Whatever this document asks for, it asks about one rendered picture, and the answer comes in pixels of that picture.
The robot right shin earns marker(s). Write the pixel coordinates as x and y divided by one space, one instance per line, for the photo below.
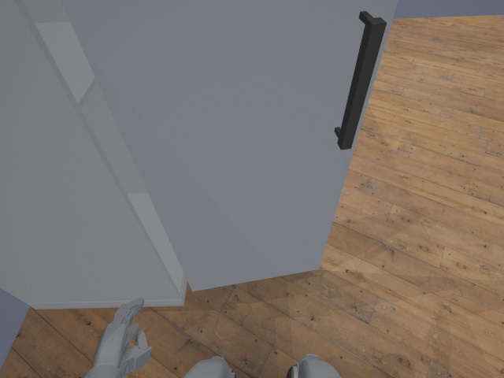
310 356

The fridge door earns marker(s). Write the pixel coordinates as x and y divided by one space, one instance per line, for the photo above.
228 110

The handle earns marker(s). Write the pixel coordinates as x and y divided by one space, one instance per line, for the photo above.
369 49

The right robot thigh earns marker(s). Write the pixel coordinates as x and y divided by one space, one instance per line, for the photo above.
313 368

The robot left hand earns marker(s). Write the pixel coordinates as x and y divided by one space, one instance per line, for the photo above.
115 337

